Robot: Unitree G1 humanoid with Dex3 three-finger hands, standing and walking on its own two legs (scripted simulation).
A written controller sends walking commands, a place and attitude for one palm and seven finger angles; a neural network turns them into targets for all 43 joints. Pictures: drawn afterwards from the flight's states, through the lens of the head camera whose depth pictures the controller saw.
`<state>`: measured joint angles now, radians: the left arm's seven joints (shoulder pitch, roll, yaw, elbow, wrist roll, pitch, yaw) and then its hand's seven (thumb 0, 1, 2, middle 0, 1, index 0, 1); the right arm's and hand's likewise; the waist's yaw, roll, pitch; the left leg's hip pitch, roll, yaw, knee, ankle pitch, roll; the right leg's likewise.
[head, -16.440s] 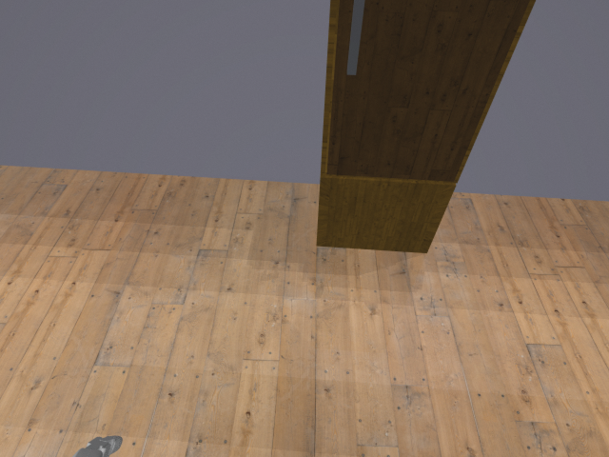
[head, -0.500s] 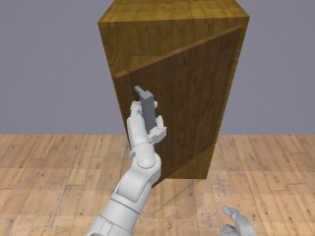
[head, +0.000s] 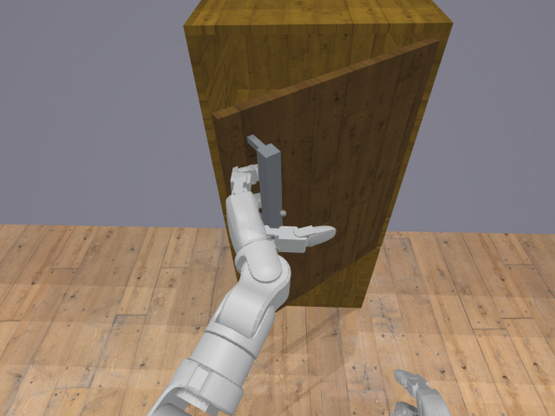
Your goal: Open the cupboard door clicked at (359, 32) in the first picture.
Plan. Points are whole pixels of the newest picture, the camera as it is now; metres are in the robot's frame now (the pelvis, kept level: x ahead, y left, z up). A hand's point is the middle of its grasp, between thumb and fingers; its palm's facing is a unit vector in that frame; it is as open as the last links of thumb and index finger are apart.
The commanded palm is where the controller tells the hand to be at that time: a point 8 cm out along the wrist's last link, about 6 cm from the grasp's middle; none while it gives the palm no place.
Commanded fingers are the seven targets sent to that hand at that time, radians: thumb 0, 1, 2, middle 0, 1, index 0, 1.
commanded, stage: open thumb and fingers to let go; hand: left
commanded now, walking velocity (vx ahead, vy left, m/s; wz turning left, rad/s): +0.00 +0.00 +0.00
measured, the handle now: (264, 191) +0.41 +0.05 +0.13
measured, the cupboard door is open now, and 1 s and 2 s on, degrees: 37 38 38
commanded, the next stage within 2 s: slide the hand sideways off the handle in 0.26 s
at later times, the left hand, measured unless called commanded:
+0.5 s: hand (285, 227) +0.34 +0.01 +0.12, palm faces +0.07 -0.99 -0.08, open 15.8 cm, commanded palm +0.32 +0.03 +0.12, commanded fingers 0.00 -0.50 0.30 -0.15 -0.30 -0.15 -0.30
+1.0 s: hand (279, 239) +0.32 +0.02 +0.13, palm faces -0.08 -1.00 +0.02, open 16.3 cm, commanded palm +0.28 +0.08 +0.12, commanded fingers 0.00 -0.50 0.30 -0.15 -0.30 -0.15 -0.30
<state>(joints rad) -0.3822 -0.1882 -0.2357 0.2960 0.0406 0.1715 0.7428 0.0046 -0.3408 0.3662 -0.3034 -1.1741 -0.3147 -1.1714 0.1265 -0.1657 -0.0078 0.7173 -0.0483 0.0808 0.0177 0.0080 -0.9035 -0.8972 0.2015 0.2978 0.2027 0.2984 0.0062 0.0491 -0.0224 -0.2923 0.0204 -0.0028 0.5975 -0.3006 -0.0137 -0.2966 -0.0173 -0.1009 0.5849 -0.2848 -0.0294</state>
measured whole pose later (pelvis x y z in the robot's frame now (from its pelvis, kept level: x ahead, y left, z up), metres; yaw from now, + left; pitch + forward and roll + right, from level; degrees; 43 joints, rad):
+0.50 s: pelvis -0.02 +0.00 +0.00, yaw +0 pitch -1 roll +0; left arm -0.39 -0.09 -0.24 0.34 0.02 0.03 0.42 -0.01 -0.50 0.30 -0.28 -0.46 -0.18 -0.55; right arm 0.18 -0.17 0.01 0.66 -0.02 0.06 -0.02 0.01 -0.90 -0.90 0.20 0.30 0.20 0.30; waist 0.01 0.03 0.00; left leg -0.32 0.01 0.00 0.62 -0.28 0.00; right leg -0.33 -0.03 -0.10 0.62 -0.28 -0.03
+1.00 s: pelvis +0.00 +0.01 +0.00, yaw -3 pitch -3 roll +0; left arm -0.18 -0.06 -0.22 0.15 -0.04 0.02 0.24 -0.01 -0.50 0.30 -0.16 -0.35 -0.16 -0.33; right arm 0.20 -0.17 0.04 0.60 0.01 0.02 -0.01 0.01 -0.90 -0.90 0.20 0.30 0.20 0.30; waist 0.01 0.04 0.00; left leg -0.21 0.02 0.05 0.53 -0.28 0.00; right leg -0.25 -0.01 -0.05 0.54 -0.25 -0.01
